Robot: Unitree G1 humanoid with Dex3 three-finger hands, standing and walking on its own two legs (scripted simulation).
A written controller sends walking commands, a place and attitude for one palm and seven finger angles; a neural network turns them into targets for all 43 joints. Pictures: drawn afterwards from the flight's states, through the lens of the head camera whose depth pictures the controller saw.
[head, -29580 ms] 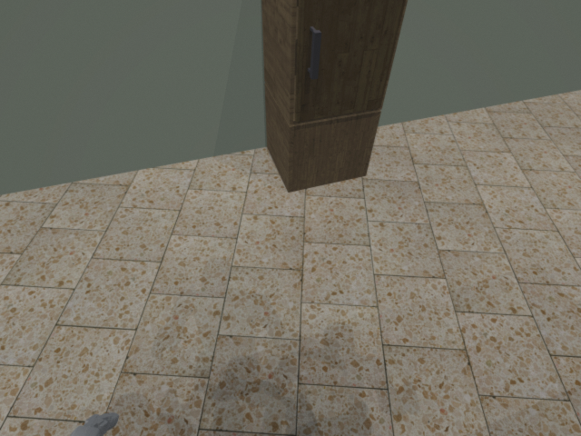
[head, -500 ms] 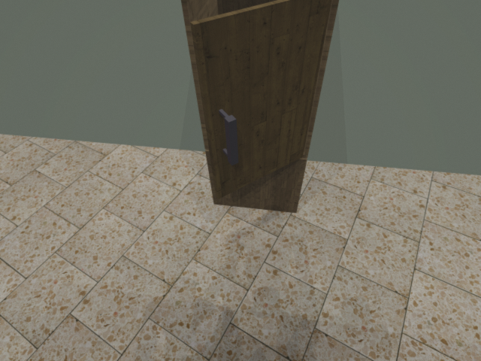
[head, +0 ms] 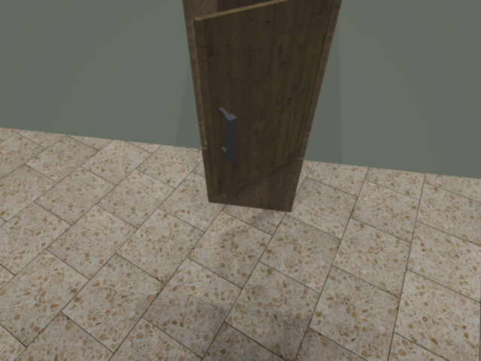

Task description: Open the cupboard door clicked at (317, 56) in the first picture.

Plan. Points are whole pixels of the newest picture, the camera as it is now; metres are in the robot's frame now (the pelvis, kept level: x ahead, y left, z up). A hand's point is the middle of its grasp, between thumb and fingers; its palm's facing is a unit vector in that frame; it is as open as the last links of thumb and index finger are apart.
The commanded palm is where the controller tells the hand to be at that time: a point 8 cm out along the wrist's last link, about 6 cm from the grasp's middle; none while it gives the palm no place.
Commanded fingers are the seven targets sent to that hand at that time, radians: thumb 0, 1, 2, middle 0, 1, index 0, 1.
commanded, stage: look to check the result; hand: left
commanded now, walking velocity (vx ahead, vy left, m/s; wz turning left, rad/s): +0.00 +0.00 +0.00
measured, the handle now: (227, 136) +0.69 +0.08 -0.06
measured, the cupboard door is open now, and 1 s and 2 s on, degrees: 41 41 41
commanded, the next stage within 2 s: walk to a spot facing it in 0.44 s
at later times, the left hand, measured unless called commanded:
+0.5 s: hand out of the picture +0.04 +0.19 -0.17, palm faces +0.03 -0.97 -0.24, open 7.4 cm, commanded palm none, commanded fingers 0.00 0.90 0.90 -0.20 -0.30 -0.20 -0.30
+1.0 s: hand out of the picture +0.09 +0.16 -0.18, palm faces -0.10 -0.95 -0.29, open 7.4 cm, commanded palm none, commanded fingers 0.00 0.90 0.90 -0.20 -0.30 -0.20 -0.30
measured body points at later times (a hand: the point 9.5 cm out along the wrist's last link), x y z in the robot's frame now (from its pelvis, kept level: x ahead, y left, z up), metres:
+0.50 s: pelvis +0.02 -0.01 +0.00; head +0.03 -0.01 +0.45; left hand +0.04 +0.24 -0.15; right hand +0.03 -0.24 -0.16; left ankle +0.01 +0.09 -0.74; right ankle +0.03 -0.12 -0.74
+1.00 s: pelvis +0.02 -0.04 -0.02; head +0.06 -0.08 +0.43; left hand +0.10 +0.21 -0.15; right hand +0.02 -0.28 -0.19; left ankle +0.01 +0.09 -0.74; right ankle +0.01 -0.13 -0.75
